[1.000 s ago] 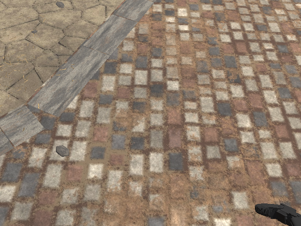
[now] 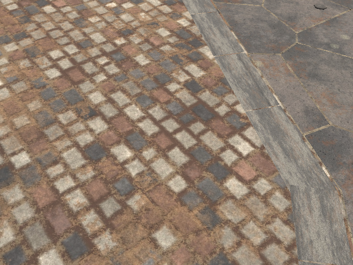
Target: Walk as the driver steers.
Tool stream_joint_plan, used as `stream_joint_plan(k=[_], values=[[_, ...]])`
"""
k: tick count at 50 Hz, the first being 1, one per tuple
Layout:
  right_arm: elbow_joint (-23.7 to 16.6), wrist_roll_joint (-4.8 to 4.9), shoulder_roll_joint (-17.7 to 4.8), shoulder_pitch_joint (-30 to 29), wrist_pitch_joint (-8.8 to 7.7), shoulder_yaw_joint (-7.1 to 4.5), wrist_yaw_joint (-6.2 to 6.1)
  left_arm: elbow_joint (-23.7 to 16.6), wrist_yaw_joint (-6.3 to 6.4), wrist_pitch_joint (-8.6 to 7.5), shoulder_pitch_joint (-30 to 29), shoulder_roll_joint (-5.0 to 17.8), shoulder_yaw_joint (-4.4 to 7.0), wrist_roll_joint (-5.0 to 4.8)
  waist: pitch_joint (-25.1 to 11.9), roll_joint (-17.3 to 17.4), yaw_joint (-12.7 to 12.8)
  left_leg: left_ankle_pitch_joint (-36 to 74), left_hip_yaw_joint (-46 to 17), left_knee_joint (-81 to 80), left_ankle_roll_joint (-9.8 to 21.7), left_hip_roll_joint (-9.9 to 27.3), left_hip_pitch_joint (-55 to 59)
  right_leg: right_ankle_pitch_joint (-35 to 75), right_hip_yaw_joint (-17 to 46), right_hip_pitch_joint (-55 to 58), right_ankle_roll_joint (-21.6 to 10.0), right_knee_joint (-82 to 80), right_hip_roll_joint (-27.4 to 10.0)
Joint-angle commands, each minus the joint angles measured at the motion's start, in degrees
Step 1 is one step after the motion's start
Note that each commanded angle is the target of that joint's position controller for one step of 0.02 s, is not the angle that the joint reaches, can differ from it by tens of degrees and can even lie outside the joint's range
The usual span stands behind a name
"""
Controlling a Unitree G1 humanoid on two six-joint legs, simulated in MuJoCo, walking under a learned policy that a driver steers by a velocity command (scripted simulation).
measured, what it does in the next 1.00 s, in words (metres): steps on the spot, turning left: right foot, then left foot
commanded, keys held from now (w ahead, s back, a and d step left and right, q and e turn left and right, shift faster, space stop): q+shift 0.60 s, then shift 0.26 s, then e+shift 0.14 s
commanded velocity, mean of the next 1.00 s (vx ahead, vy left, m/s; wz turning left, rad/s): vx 0.00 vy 0.00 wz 0.61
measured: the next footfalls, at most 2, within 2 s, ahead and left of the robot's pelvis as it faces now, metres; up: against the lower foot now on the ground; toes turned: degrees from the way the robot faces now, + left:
right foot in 0.18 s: +0.04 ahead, -0.12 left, +0.00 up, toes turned +16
left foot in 0.68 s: -0.03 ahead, +0.13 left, +0.00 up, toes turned +40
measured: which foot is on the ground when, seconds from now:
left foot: down 0.00-0.20, up 0.22-0.66, down 0.68-1.00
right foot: up 0.00-0.16, down 0.18-0.70, up 0.72-1.00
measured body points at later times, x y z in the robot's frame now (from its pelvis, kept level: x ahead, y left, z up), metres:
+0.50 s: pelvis -0.01 -0.04 +0.01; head +0.04 -0.03 +0.46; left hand +0.00 +0.27 -0.08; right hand +0.26 -0.23 -0.09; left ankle -0.06 +0.12 -0.66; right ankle +0.00 -0.13 -0.73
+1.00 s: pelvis -0.01 +0.03 +0.01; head +0.00 +0.06 +0.46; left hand -0.09 +0.32 -0.11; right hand +0.29 -0.05 -0.07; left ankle -0.06 +0.11 -0.73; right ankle +0.09 -0.09 -0.69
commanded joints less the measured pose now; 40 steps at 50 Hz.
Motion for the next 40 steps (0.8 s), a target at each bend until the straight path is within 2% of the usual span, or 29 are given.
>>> stream_joint_plan(k=[1, 3, 5, 7, 8, 9, 10, 11, 12, 13, 14, 15, 16, 18, 20, 23, 26, 30, 32, 33, 34, 35, 36, 37, 38, 39, 40], values=[[-5.5, 0.72, -12.8, -1.4, -0.31, -4.29, -1.23, -4.5, 0.43, -1.33, -1.2, 5.8, 3.13, -0.69, -4.2, 14.2, 0.5, 20.5, -23.6, -10.3, 12.2, 13.4, 9.4, -7.3, -1.5, -7.2, 0.5, 5.2, 2.1], [-5.7, 0.93, -12.9, 0.1, 0.11, -4.96, -1.68, -4.5, 0.14, -2.02, -1.6, 5.2, 3.3, -1.12, -6.6, 13.1, -0.6, 26.8, -27.7, -9.8, 13.5, 14.9, 15.0, -12.5, 0.7, -11.8, 0.9, 8.4, 2.0], [-6.2, 1.6, -13.3, -1.5, 1.15, -5.68, -2.24, -4.0, -0.26, -2.52, -1.0, 5.1, 3.46, -1.75, -8.1, 10.8, -0.2, 27.2, -28.0, -9.5, 12.3, 13.9, 15.9, -10.1, 1.9, -11.3, 1.4, 6.1, 1.5], [-7.4, 2.29, -13.3, -5.1, 2.71, -6.13, -2.53, -2.6, -0.86, -2.87, 1.5, 5.0, 3.63, -2.24, -8.5, 10.0, 1.5, 22.6, -26.1, -9.4, 9.9, 10.8, 11.4, -4.0, 0.9, -4.7, 1.4, -2.1, 2.1], [-8.0, 2.69, -13.1, -7.3, 3.38, -6.16, -2.57, -1.4, -1.17, -2.97, 4.0, 5.0, 3.89, -2.24, -8.5, 9.8, 3.2, 19.0, -24.4, -8.6, 8.1, 8.5, 7.4, 2.2, -0.6, 1.1, 1.1, -9.0, 2.6], [-8.7, 2.93, -12.1, -8.4, 3.75, -5.87, -2.63, -0.1, -1.2, -2.81, 6.9, 6.5, 4.6, -2.02, -8.6, 8.8, 4.3, 11.5, -22.1, -6.6, 5.5, 5.8, 1.1, 8.7, -0.2, 8.9, 0.2, -14.9, 0.3], [-9.1, 2.43, -8.5, -6.3, 3.85, -4.91, -2.45, -0.3, -0.81, -2.27, 7.4, 11.6, 5.82, -0.92, -7.5, -2.0, 2.6, -5.2, -14.9, 4.2, 1.7, -0.6, -10.5, 7.8, 12.6, 15.7, -4.8, -18.7, -11.8], [-9.3, 1.64, -9.5, -3.3, 3.08, -5.37, -2.27, -1.9, -0.89, -2.25, 3.5, 14.0, 6.06, 1.73, -4.4, -12.9, 0.2, -19.0, -8.0, 16.8, -1.1, -5.2, -18.8, 15.4, 25.7, 11.2, -12.4, -20.4, -23.8], [-8.3, 0.71, -13.8, -1.2, 2.47, -6.61, -1.89, -3.7, -0.61, -2.72, 0.4, 11.4, 5.24, 2.15, -3.2, -8.5, -1.1, -17.8, -7.3, 27.4, -2.7, 0.1, -18.8, 18.9, 23.9, 8.2, -15.2, -19.8, -26.8], [-6.6, 1.0, -15.2, 0.0, 2.6, -7.22, -1.64, -4.5, -0.09, -2.88, -2.6, 8.6, 4.34, 1.5, -2.1, -4.3, -2.1, -13.8, -6.0, 31.2, -3.5, 1.3, -18.2, 18.5, 17.0, 6.9, -13.3, -18.8, -22.9], [-5.2, 1.05, -14.1, 1.2, 3.02, -7.14, -1.72, -4.8, 0.46, -2.86, -4.3, 7.9, 4.08, 0.61, -1.2, -2.3, -2.4, -9.4, -5.2, 33.4, -4.4, 1.9, -19.2, 16.3, 11.3, 7.7, -10.9, -17.9, -18.7], [-4.8, 1.07, -12.8, 1.3, 3.35, -6.76, -1.67, -4.8, 1.01, -2.84, -4.5, 7.6, 3.9, -0.09, -0.7, -2.8, -1.7, -6.1, -4.2, 36.2, -5.1, 2.7, -21.1, 18.4, 7.5, 8.7, -10.1, -17.4, -17.0], [-5.2, 1.25, -11.8, 0.8, 3.47, -6.31, -1.38, -4.7, 1.48, -2.69, -3.7, 7.7, 3.69, -0.15, -0.5, -3.5, -0.9, -4.4, -2.4, 38.0, -5.9, 3.4, -21.8, 23.3, 3.7, 8.9, -10.3, -17.0, -15.9], [-7.1, 1.73, -10.4, -2.4, 3.37, -5.43, -0.96, -4.0, 1.97, -2.12, -0.3, 8.3, 3.76, 0.43, -0.6, -4.3, 1.5, -2.3, 1.0, 35.6, -7.4, 4.9, -23.5, 28.0, -0.5, 11.6, -11.6, -17.0, -15.5], [-8.8, 1.6, -9.5, -5.0, 3.26, -4.72, -0.58, -3.2, 2.05, -1.48, 2.6, 9.4, 4.12, 0.62, -1.5, -4.5, 3.5, -2.4, 2.2, 31.9, -8.4, 6.4, -24.7, 30.9, -1.6, 15.7, -13.2, -17.0, -17.4], [-10.1, 1.3, -8.6, -5.9, 3.25, -4.09, 0.14, -2.8, 1.56, -0.9, 2.8, 11.3, 4.85, 0.35, -2.4, -4.3, 4.0, -2.8, 3.6, 26.6, -8.5, 8.2, -22.9, 32.8, -4.6, 17.9, -14.0, -16.8, -19.7], [-10.8, 1.12, -7.9, -6.7, 3.54, -3.75, 0.79, -2.3, 0.77, -0.84, 1.7, 12.5, 5.42, -0.11, -2.3, -4.7, 3.8, -2.4, 5.8, 20.8, -7.2, 8.7, -18.8, 33.6, -8.6, 16.8, -13.8, -16.5, -20.8], [-11.0, 1.43, -8.0, -7.0, 4.85, -4.12, 1.58, -1.3, -0.74, -1.29, 0.4, 13.3, 6.17, -1.74, -3.1, -5.7, 2.8, -3.7, 9.8, 11.7, -4.1, 7.1, -10.4, 37.1, -13.6, 15.7, -11.5, -13.1, -21.8], [-11.3, 1.33, -8.1, -6.7, 5.45, -4.5, 1.97, -0.5, -1.28, -1.57, 0.7, 13.6, 6.37, -2.92, -4.1, -5.9, 1.9, -5.0, 10.4, 4.6, -1.7, 5.3, -5.2, 39.3, -13.9, 15.6, -9.9, -9.2, -22.4], [-10.6, 1.1, -8.6, -3.8, 5.53, -5.02, 1.92, -0.1, -1.36, -1.56, -0.2, 13.3, 6.25, -3.7, -5.1, -5.1, -0.5, -1.1, 10.8, -2.4, 0.1, 3.6, 0.7, 40.4, -15.6, 13.8, -8.0, -4.5, -21.3], [-8.8, 0.61, -11.3, 1.7, 5.32, -6.22, 1.08, 1.3, -1.64, -1.8, 1.8, 11.7, 5.73, -3.89, -7.6, -0.7, -3.1, 10.7, 8.8, -10.3, 2.9, 2.2, 11.9, 38.3, -18.2, 8.4, -4.4, 4.3, -17.9], [-8.4, 0.39, -18.4, 7.1, 4.8, -7.97, -0.3, -1.0, -1.74, -2.32, 0.8, 8.8, 4.52, -1.47, -10.6, 12.2, -4.2, 40.6, -8.2, -9.2, 8.1, 14.2, 28.4, 7.3, -19.4, -10.3, 0.5, 21.2, -12.4], [-10.0, -1.4, -21.6, 3.0, 3.41, -7.72, -0.5, -3.6, -1.37, -2.56, 0.1, 7.3, 3.56, 0.51, -16.7, 20.8, -1.7, 46.8, -25.6, -8.9, 22.6, 28.0, 28.7, -21.1, -12.1, -22.5, 4.0, 35.8, -5.0], [-9.9, -1.25, -16.2, 3.3, 2.08, -6.09, 0.19, -2.0, -1.18, -2.07, -2.7, 11.2, 4.67, -0.58, -17.2, 10.3, -5.2, 43.4, -19.6, -10.4, 22.3, 26.2, 25.2, -20.5, -4.8, -22.6, 4.0, 40.3, -6.6], [-8.6, -0.83, -14.0, 1.0, 1.23, -5.05, 0.05, -2.3, -0.87, -1.66, -3.5, 10.7, 4.44, -1.87, -12.5, 9.7, -3.2, 37.2, -13.2, -10.7, 18.6, 22.5, 21.0, -16.0, -4.3, -22.9, 3.0, 38.9, -7.6], [-8.2, -0.06, -12.8, -2.2, 0.93, -4.74, -0.25, -1.1, -0.1, -1.29, -2.4, 9.7, 4.32, -1.6, -9.0, 6.9, -1.2, 30.3, -9.6, -11.3, 14.8, 18.3, 17.5, -11.3, -3.9, -22.5, 2.8, 34.7, -8.3], [-8.2, 0.53, -11.7, -4.8, 0.9, -4.24, -0.61, -0.8, 0.5, -0.86, -1.8, 10.6, 4.55, -0.82, -7.1, 7.9, -0.1, 29.1, -7.9, -11.9, 13.3, 16.8, 14.4, -7.1, -4.1, -21.2, 3.2, 32.6, -8.1]])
